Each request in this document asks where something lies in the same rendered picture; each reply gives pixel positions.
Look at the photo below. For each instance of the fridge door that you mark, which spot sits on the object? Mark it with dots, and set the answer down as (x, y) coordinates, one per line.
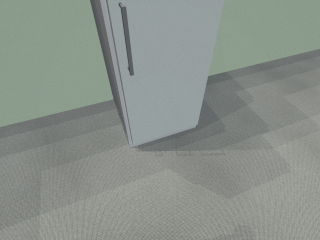
(172, 44)

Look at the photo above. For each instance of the handle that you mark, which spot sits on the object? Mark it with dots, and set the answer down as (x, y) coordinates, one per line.
(127, 38)

